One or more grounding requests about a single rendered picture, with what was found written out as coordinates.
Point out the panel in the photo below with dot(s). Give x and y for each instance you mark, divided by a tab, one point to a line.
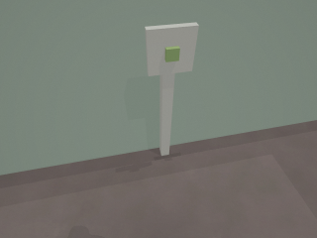
158	38

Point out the button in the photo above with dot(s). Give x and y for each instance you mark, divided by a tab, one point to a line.
171	53

